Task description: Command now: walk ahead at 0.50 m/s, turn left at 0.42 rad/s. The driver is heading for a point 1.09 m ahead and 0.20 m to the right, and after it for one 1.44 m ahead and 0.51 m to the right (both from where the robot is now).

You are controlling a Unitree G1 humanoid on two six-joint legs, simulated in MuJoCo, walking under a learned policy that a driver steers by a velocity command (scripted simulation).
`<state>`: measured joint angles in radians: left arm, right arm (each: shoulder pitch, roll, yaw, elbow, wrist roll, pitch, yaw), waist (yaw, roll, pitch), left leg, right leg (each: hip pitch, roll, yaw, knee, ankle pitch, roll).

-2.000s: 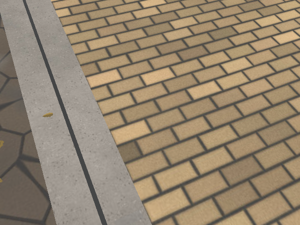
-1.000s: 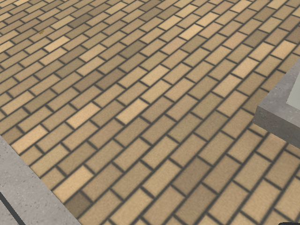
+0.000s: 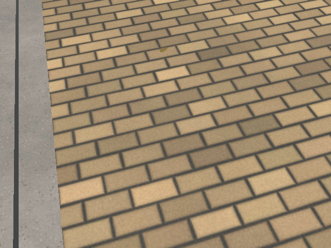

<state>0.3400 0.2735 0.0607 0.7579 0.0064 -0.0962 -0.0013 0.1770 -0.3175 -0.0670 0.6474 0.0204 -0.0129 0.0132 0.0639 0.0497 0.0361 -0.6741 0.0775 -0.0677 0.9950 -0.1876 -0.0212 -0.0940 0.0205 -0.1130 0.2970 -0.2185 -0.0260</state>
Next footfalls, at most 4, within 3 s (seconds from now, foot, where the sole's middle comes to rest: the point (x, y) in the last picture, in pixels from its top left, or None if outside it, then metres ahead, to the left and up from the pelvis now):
0.20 left None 0.28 0.16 -0.78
0.74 right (216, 233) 0.54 -0.12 -0.78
1.24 left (196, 162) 0.87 -0.04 -0.78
1.68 right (247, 168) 0.85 -0.28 -0.78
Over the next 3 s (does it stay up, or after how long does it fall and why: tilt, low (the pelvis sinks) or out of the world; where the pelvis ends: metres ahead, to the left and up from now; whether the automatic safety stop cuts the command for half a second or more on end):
stays up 1.29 -0.19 -0.01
